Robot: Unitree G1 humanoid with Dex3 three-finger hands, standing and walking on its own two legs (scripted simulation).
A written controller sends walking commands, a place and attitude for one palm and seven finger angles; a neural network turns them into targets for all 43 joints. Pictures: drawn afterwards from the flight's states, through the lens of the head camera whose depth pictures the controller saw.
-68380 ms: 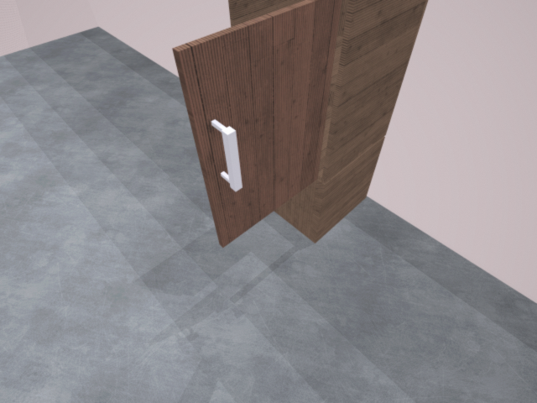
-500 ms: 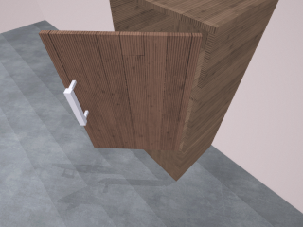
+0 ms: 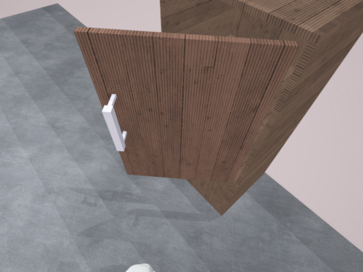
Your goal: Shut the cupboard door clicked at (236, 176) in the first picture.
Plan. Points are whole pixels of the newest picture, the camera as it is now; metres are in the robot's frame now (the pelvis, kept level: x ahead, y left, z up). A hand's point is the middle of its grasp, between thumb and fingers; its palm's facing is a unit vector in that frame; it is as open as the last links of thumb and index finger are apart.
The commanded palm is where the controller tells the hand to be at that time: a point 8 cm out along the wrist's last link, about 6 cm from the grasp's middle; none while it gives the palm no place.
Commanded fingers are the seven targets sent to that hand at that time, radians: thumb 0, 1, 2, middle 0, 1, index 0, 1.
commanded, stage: come to a stop and stand still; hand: left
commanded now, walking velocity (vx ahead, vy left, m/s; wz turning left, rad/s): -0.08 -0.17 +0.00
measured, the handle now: (117, 124) +0.45 +0.22 +0.02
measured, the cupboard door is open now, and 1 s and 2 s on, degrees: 44 44 44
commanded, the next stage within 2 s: look again from close up in 1.40 s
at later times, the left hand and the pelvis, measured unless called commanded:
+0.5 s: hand out of the picture +0.06 +0.17 -0.16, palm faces -0.01 -0.97 -0.25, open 7.3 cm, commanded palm none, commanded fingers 0.00 0.90 0.90 -0.20 -0.30 -0.20 -0.30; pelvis +0.00 -0.01 +0.00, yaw +0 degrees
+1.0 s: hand out of the picture +0.00 +0.15 -0.16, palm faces +0.00 -0.98 -0.21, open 7.3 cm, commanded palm none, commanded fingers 0.00 0.90 0.90 -0.20 -0.30 -0.20 -0.30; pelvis +0.01 -0.02 +0.01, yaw -1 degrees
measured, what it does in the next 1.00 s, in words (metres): steps on the spot: left foot, then right foot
